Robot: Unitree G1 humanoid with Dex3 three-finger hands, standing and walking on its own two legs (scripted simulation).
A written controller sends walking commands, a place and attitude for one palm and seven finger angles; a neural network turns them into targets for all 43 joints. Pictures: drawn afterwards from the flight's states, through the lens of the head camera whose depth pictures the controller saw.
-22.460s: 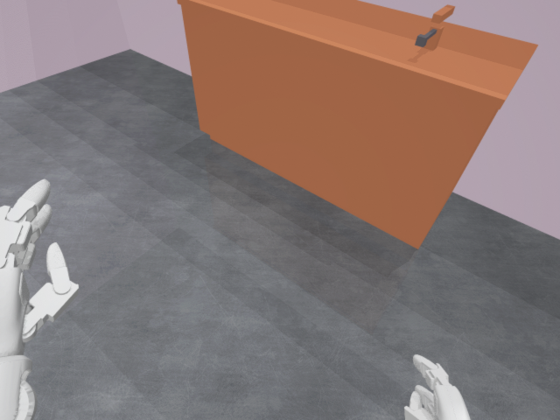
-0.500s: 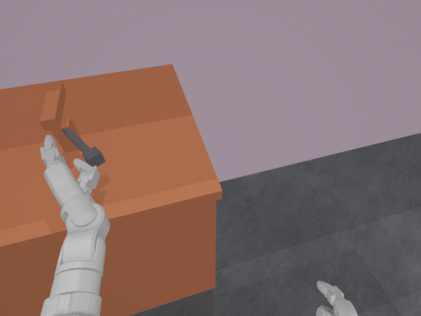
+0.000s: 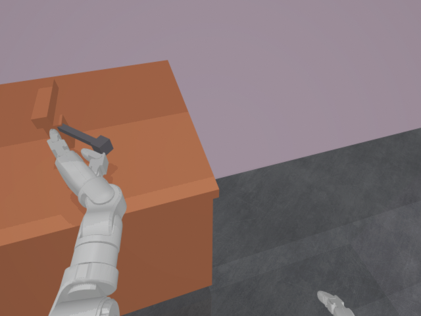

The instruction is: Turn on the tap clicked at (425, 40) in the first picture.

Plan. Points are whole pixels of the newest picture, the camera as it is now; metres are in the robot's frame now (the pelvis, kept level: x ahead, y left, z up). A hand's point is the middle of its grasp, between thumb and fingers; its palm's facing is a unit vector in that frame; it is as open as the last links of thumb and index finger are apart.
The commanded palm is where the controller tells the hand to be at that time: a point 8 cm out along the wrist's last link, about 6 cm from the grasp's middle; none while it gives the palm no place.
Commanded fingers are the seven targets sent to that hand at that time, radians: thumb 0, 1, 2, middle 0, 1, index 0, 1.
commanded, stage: push the lever round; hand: left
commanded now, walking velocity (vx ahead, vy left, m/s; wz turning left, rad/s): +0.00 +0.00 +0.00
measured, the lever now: (102, 146) +0.41 +0.24 +0.11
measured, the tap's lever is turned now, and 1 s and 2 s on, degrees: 44 71 82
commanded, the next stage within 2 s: lift the hand up off the lever in 1.22 s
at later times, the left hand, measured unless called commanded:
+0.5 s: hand (119, 147) +0.42 +0.21 +0.10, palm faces +0.80 -0.59 -0.08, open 7.6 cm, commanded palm +0.37 +0.22 +0.11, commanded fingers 0.00 0.90 0.90 -0.15 -0.15 -0.15 -0.15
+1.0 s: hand (129, 138) +0.45 +0.19 +0.10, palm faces +0.84 -0.54 -0.12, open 8.0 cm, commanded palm +0.39 +0.20 +0.11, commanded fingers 0.00 0.90 0.90 -0.15 -0.15 -0.15 -0.15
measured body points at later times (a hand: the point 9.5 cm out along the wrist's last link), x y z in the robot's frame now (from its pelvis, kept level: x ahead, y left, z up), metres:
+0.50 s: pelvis +0.00 +0.00 +0.00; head +0.02 -0.01 +0.44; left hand +0.37 +0.23 +0.11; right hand +0.14 -0.24 -0.13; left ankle +0.05 +0.12 -0.71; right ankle -0.04 -0.08 -0.71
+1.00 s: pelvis +0.00 -0.02 -0.01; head +0.04 -0.03 +0.44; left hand +0.40 +0.22 +0.11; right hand +0.09 -0.27 -0.15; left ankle +0.05 +0.12 -0.71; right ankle -0.04 -0.08 -0.71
